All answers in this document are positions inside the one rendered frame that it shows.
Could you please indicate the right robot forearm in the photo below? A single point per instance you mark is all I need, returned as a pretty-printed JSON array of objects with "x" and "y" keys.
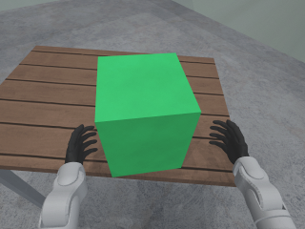
[{"x": 262, "y": 198}]

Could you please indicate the left robot forearm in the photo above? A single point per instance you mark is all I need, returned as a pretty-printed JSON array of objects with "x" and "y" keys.
[{"x": 61, "y": 207}]

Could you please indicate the left robot hand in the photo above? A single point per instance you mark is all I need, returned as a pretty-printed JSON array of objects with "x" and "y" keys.
[{"x": 75, "y": 151}]

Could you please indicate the right robot hand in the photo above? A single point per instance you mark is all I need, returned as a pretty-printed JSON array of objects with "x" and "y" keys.
[{"x": 235, "y": 146}]

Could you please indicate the carton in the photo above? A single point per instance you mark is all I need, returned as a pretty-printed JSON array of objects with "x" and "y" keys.
[{"x": 145, "y": 112}]

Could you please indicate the table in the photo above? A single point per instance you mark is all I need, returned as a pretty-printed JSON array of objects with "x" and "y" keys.
[{"x": 53, "y": 91}]

